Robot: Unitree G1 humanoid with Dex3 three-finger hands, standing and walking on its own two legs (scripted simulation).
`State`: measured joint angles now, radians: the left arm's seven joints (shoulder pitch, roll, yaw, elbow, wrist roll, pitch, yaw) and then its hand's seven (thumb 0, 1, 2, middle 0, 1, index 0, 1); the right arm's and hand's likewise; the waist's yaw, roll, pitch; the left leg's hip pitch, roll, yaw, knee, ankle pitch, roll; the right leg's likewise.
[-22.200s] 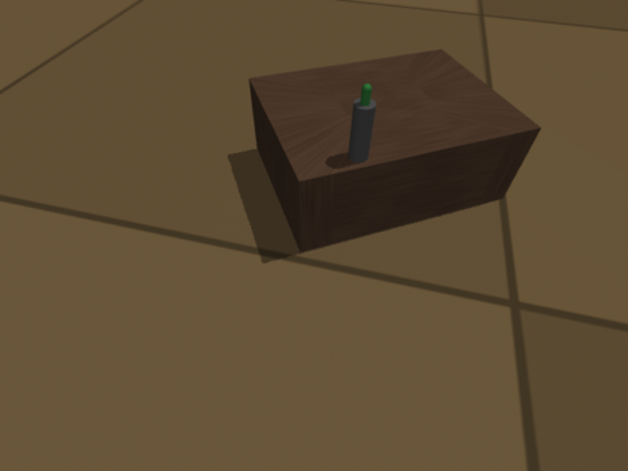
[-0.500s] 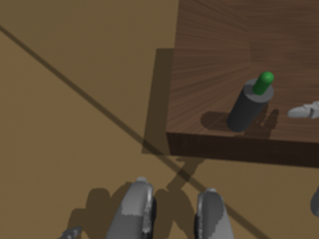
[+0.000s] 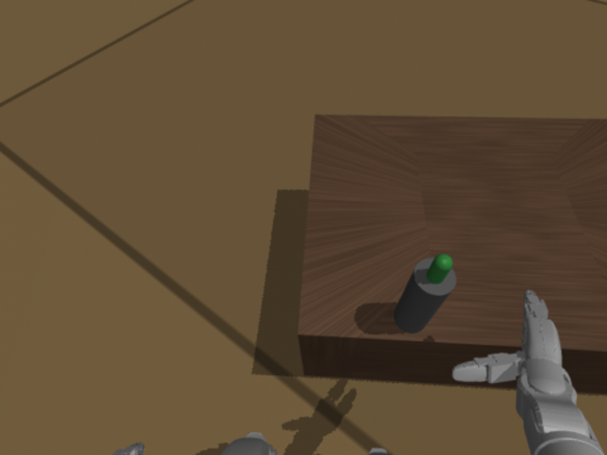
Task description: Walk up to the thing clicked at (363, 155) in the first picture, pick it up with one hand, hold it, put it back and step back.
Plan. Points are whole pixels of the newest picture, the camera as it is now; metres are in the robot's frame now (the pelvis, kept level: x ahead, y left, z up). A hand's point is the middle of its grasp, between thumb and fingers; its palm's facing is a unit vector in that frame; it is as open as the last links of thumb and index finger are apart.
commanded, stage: home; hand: right
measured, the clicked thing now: (424, 292) +0.43 -0.19 -0.21
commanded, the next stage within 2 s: none
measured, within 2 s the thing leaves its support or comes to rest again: neither
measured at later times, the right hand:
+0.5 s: hand (457, 440) +0.17 -0.17 -0.07, palm faces +0.17 +0.95 -0.25, open 17.6 cm
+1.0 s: hand out of the picture +0.10 -0.23 -0.11, palm faces -0.01 +0.93 -0.36, open 17.6 cm
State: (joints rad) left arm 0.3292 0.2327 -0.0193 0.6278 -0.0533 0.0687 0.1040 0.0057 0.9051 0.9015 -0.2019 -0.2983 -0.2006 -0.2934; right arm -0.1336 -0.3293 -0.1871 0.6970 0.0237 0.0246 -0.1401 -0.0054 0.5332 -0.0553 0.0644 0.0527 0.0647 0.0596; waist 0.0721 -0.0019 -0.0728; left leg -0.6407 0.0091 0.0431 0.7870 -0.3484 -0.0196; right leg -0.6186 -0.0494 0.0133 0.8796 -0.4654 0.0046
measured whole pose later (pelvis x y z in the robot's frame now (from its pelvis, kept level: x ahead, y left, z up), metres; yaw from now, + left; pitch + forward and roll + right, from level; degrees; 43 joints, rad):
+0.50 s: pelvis +0.01 +0.02 +0.00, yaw -2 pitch +6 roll +1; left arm 0.19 0.20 -0.03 0.52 -0.03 -0.03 0.15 0.01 0.90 0.90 -0.20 -0.30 -0.20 -0.30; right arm 0.39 -0.20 0.01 0.17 0.03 0.16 -0.13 -0.01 0.58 -0.03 0.06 0.04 0.06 0.05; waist 0.00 -0.01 -0.05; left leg -0.50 0.02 0.07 0.80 -0.39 0.00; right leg -0.47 -0.04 0.04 0.83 -0.46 0.03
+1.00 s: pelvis +0.00 +0.01 +0.03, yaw -1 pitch +0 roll +0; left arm 0.24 0.31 0.02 0.85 0.05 0.02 0.02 0.01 0.91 0.90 -0.20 -0.30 -0.20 -0.30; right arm 0.25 -0.33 -0.02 0.80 -0.04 0.00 -0.02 0.00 0.57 -0.03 0.06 0.04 0.06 0.05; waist 0.01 0.00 -0.01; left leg -0.30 0.04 0.04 0.60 -0.29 -0.01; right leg -0.23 -0.02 0.00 0.59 -0.35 0.02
